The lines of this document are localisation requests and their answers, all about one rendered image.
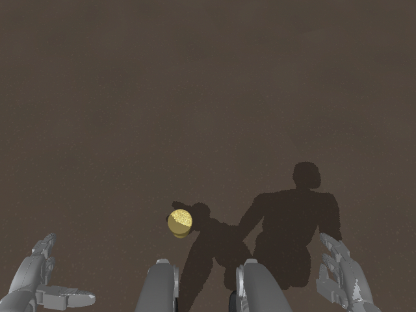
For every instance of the cup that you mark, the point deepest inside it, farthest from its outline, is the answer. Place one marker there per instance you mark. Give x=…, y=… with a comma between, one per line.
x=180, y=223

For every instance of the right robot hand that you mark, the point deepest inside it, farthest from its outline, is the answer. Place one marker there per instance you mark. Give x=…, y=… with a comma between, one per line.
x=351, y=285

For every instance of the left robot hand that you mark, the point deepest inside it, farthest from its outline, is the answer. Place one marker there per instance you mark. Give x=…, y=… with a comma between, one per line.
x=34, y=274

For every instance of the left robot arm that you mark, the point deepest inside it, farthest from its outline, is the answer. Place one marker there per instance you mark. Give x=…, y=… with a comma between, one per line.
x=19, y=301

